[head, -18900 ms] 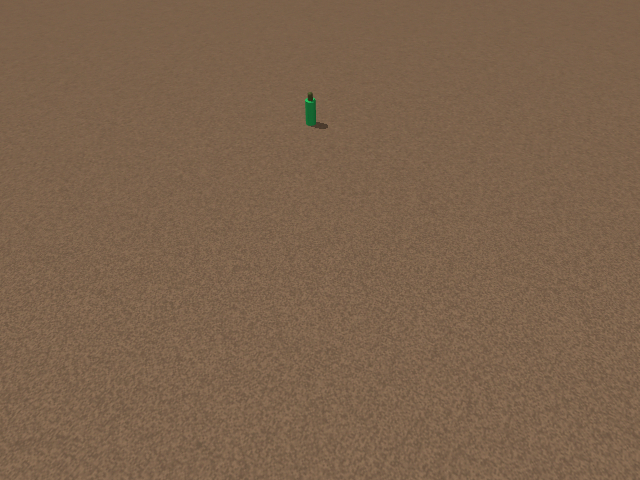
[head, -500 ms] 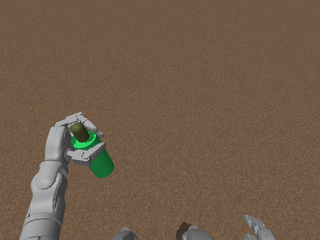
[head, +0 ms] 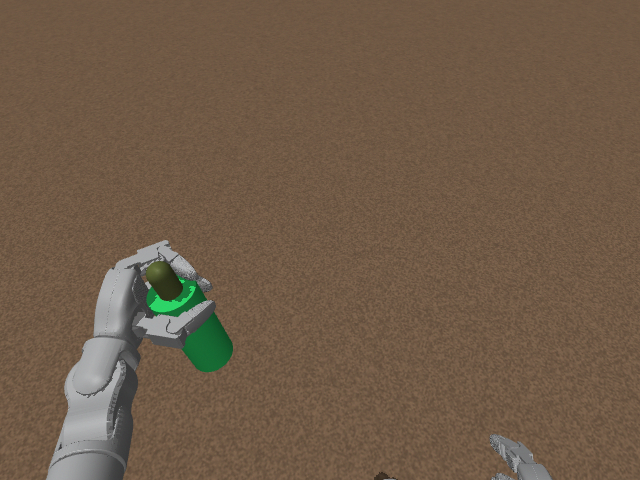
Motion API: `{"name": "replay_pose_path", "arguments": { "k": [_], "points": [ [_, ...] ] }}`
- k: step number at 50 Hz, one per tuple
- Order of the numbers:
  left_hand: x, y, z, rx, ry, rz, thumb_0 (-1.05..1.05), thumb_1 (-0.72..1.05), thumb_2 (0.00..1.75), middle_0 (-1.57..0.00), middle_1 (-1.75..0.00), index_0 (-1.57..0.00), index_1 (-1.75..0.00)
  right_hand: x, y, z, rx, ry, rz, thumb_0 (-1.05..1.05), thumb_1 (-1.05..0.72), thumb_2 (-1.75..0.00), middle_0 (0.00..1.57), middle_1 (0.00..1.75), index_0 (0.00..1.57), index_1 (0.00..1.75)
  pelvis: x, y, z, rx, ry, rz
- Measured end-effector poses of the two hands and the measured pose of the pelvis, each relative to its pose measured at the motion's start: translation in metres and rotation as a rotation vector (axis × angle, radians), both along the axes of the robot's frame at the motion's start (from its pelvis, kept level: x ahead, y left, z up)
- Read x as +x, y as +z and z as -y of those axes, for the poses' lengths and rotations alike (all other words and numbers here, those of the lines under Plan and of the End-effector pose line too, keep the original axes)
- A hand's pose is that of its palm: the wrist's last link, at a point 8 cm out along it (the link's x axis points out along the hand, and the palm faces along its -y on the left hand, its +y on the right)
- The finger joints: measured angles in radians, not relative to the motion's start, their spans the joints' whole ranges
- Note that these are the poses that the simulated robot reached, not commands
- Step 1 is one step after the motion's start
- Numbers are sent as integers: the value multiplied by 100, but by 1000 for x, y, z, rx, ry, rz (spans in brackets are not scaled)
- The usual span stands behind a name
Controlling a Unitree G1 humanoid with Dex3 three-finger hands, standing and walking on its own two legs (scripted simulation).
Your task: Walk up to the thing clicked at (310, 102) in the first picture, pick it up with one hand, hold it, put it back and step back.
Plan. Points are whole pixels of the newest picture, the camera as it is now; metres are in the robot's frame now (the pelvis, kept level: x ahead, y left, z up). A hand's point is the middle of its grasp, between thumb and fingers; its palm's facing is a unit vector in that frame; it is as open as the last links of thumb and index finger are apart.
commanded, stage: hold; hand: left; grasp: from the side
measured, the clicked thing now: (187, 314) +0.34 +0.16 +0.01
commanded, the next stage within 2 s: none
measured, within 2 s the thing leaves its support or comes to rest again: neither
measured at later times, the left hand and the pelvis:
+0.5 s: hand (181, 301) +0.33 +0.16 +0.07, palm faces -0.08 -1.00 -0.01, open 6.9 cm; pelvis +0.00 -0.01 +0.01, yaw +0 degrees
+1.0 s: hand (176, 305) +0.32 +0.16 +0.08, palm faces -0.07 -1.00 -0.01, open 6.9 cm; pelvis -0.01 +0.00 +0.01, yaw +0 degrees
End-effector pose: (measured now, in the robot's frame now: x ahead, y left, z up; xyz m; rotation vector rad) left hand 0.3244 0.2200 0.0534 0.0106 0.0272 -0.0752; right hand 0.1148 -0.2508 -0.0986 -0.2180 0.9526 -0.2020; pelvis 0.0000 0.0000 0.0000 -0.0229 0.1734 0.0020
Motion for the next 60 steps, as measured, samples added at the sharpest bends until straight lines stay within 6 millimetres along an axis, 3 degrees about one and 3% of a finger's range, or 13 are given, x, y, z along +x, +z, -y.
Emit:
{"name": "replay_pose_path", "arguments": {
  "k": [34, 60],
  "points": [
    [-17, 23, 10, -2, -2, 16, 1, -13, 101, -83, -104, -104, -116, 4, 16, 4, 7, 3, 51, 1, -90, -89, 21, 30, 20, 30, -5, 13, 5, 12, 0, 64],
    [-20, 21, 7, -2, 9, 12, 1, -12, 101, -83, -105, -103, -117, 2, 18, 2, 10, 6, 51, 1, -89, -89, 21, 30, 20, 30, -7, 15, 4, 12, 0, 71]
  ]
}}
